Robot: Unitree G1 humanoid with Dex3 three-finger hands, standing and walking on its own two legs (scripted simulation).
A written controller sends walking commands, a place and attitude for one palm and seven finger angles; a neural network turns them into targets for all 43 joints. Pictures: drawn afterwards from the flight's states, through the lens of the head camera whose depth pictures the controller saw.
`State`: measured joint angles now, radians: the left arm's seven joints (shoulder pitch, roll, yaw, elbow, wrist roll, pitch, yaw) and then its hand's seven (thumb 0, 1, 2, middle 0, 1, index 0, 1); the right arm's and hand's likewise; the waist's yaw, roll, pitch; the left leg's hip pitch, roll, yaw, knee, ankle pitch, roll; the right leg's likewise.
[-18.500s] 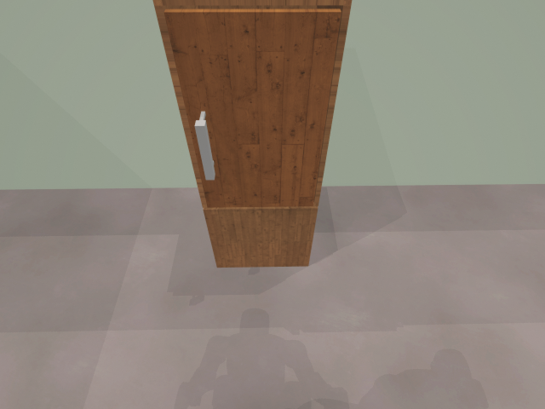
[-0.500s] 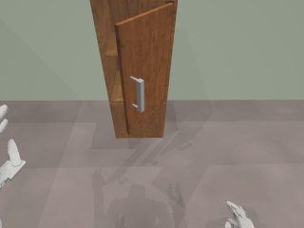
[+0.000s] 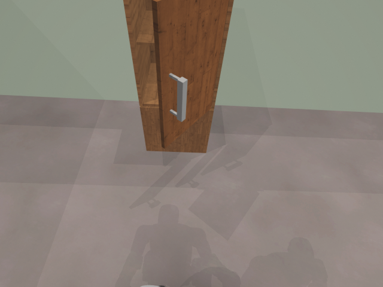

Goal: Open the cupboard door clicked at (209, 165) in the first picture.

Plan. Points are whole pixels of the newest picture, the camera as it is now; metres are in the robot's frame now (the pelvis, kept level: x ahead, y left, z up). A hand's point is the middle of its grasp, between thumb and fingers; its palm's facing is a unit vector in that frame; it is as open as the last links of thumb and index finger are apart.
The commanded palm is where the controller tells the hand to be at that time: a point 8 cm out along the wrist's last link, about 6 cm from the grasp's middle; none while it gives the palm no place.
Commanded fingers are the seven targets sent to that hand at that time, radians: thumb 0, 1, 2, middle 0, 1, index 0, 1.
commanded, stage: let the arm hang, fingers relaxed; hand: left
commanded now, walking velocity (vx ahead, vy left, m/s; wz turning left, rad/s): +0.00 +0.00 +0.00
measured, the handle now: (177, 98) +0.71 +0.10 -0.07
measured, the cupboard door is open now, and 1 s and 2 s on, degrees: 51 51 51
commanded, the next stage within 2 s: look to check the result in 0.60 s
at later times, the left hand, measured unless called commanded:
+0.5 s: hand out of the picture +0.07 +0.21 -0.16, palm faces -0.02 -0.96 -0.29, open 7.4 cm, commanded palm none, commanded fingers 0.00 0.90 0.90 -0.20 -0.30 -0.20 -0.30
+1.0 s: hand out of the picture +0.06 +0.21 -0.16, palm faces -0.03 -0.95 -0.30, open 7.4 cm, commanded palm none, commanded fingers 0.00 0.90 0.90 -0.20 -0.30 -0.20 -0.30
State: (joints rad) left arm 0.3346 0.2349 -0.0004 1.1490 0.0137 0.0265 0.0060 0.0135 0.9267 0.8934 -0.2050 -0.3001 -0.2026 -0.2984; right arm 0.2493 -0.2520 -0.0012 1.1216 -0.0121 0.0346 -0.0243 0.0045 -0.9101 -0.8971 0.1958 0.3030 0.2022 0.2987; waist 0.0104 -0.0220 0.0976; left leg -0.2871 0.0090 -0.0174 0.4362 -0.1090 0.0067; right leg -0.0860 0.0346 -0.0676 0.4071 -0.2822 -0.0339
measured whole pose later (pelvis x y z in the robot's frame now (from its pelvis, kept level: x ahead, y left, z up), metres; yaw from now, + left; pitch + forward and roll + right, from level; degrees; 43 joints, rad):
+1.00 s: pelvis +0.03 -0.02 +0.00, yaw -2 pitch -2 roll +0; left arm 0.20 0.26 0.01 1.14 0.01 -0.01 0.02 0.01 0.90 0.89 -0.20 -0.30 -0.20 -0.30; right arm 0.17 -0.26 0.00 1.15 -0.01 0.01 -0.02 0.00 -0.91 -0.90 0.20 0.30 0.20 0.30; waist -0.01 0.01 0.07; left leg -0.20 0.02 0.01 0.36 -0.12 -0.01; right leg 0.00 0.04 -0.04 0.33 -0.28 -0.05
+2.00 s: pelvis +0.02 -0.05 +0.00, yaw -20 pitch +1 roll +3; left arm 0.29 0.18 0.07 0.97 0.02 0.03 0.03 0.01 0.90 0.89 -0.20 -0.30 -0.20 -0.30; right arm 0.11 -0.21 -0.07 0.97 -0.01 0.07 -0.04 0.00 -0.91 -0.90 0.20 0.30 0.20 0.30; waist 0.03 0.01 0.10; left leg -0.49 0.03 -0.01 1.09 -0.39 -0.07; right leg -0.21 0.09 0.11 0.51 -0.29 -0.10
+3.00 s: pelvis +0.13 -0.14 +0.00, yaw -57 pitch +1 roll -1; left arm 0.18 0.23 0.07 0.96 0.04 0.03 -0.05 0.01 0.91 0.89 -0.20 -0.30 -0.20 -0.30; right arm 0.37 -0.19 -0.01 0.93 -0.04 -0.07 -0.01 0.00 -0.91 -0.90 0.20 0.30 0.20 0.30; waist -0.04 -0.04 0.04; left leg -0.25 0.11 0.17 0.54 -0.31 -0.02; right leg -0.51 -0.03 -0.02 1.17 -0.37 -0.02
